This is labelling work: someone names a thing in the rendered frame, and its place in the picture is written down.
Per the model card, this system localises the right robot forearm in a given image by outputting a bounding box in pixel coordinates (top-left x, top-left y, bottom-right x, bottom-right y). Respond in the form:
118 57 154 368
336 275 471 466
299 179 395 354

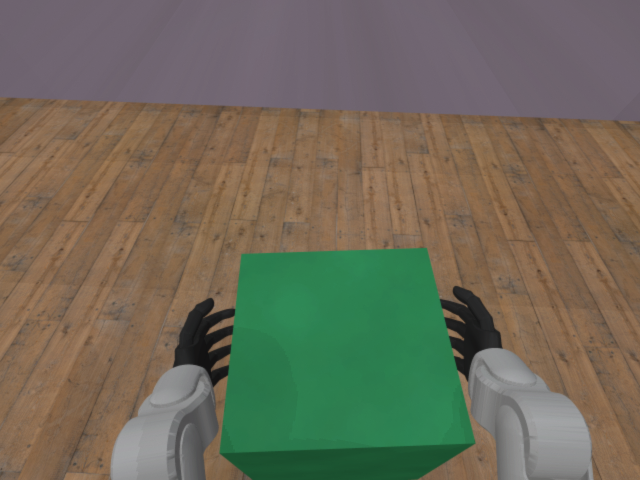
468 348 594 480

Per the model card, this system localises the carton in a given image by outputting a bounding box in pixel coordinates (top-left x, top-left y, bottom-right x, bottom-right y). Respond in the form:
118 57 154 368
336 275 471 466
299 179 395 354
219 248 475 480

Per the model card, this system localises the left robot hand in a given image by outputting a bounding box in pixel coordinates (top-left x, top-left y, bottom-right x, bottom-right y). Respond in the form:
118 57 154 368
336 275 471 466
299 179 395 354
173 298 235 387

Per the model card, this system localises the right robot hand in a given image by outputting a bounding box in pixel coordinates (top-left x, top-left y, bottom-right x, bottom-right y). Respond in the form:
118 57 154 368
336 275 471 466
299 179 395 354
440 286 503 381

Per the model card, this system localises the left robot forearm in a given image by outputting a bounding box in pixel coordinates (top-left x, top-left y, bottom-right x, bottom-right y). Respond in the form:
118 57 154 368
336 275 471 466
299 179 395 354
110 365 219 480

